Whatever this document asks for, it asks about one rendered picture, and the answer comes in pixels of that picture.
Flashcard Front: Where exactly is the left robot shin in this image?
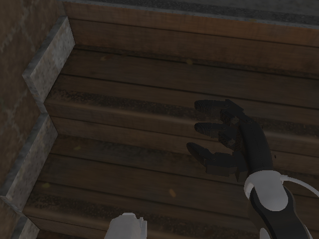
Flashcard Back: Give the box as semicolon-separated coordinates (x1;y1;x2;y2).
109;212;137;226

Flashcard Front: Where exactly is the robot right hand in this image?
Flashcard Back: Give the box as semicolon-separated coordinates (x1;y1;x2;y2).
186;99;276;183

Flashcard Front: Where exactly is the right robot forearm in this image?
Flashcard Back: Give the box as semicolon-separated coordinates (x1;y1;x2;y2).
243;170;313;239

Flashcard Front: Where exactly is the left robot thigh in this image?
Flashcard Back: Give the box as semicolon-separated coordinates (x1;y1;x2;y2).
104;215;148;239

